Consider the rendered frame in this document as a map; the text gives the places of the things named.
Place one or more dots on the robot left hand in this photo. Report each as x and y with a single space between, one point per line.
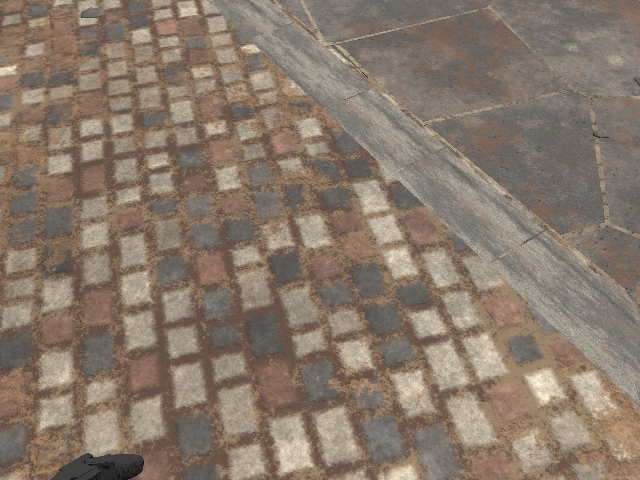
107 467

